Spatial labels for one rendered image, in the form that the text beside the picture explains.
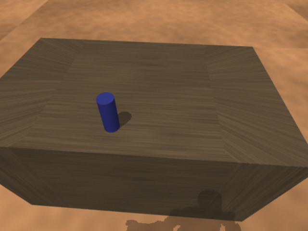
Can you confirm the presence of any can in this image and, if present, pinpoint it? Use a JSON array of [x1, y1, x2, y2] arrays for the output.
[[96, 92, 120, 133]]

